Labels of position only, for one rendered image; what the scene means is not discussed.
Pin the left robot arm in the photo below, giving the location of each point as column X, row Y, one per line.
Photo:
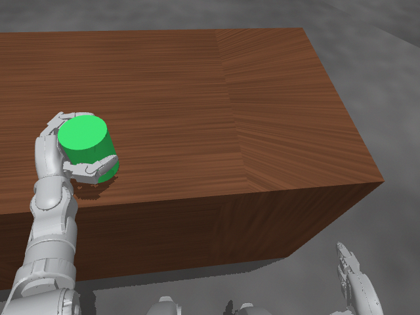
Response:
column 44, row 284

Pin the right robot hand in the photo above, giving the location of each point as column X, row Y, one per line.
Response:
column 355, row 286

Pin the can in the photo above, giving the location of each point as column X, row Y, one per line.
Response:
column 86, row 139

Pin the left robot hand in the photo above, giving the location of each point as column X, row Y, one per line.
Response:
column 52, row 160

